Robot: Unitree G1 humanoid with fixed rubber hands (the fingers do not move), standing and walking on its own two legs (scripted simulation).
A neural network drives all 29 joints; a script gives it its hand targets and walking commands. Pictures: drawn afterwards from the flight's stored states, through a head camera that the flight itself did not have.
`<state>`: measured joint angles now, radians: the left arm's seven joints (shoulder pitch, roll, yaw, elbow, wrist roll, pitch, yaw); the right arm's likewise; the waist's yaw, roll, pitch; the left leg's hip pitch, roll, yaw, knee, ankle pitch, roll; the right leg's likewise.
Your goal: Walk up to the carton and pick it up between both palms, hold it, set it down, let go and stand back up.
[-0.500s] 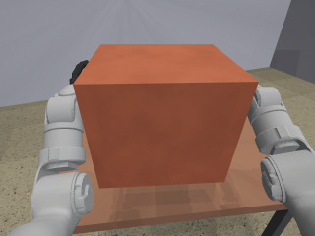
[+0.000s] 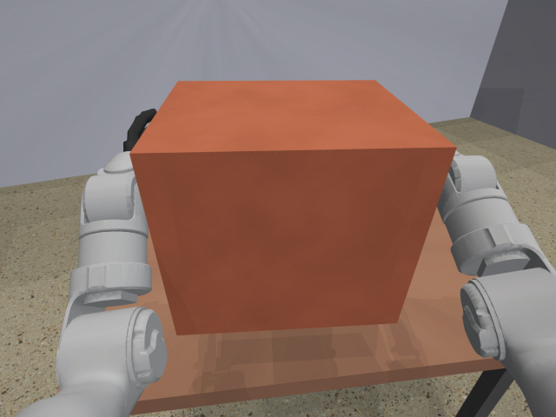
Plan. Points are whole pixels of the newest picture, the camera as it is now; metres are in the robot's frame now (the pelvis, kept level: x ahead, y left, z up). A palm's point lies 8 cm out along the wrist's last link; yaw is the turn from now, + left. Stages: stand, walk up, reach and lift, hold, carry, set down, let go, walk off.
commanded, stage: hold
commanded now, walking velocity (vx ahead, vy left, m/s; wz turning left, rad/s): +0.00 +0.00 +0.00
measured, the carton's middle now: (283, 197) +0.34 +0.00 +0.23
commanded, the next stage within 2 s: none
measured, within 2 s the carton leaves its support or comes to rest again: neither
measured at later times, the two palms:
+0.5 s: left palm (136, 164) +0.37 +0.20 +0.27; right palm (412, 156) +0.37 -0.18 +0.28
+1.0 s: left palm (141, 166) +0.37 +0.19 +0.27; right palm (417, 157) +0.37 -0.19 +0.28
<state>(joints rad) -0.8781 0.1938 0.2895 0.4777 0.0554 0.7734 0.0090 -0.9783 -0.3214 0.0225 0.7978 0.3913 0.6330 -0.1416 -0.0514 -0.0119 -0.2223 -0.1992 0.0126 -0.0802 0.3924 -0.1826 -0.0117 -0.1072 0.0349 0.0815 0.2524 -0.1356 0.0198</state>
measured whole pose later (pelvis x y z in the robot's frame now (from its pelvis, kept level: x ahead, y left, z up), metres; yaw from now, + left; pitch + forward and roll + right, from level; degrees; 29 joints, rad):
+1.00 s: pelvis +0.00 +0.00 +0.00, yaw +0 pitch -1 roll -2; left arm -0.86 0.18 0.30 0.45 0.06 0.78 0.01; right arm -0.97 -0.33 0.02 0.79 0.41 0.64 -0.14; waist -0.05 -0.01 -0.22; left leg -0.19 0.01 -0.08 0.39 -0.19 -0.01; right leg -0.10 0.04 0.08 0.25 -0.14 0.02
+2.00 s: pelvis +0.00 +0.00 +0.00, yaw +0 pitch -1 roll -2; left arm -0.86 0.19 0.29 0.47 0.05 0.78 0.01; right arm -0.98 -0.32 0.03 0.81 0.40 0.64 -0.14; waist -0.05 -0.01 -0.22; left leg -0.20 0.01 -0.08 0.39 -0.18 -0.01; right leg -0.10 0.04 0.08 0.25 -0.14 0.02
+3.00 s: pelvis +0.00 +0.00 +0.00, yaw +0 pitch -1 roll -2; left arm -0.87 0.20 0.29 0.50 0.05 0.77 0.01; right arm -0.99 -0.32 0.03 0.82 0.40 0.64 -0.14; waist -0.05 -0.01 -0.23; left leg -0.20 0.01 -0.09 0.39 -0.19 -0.01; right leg -0.10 0.04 0.08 0.25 -0.14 0.02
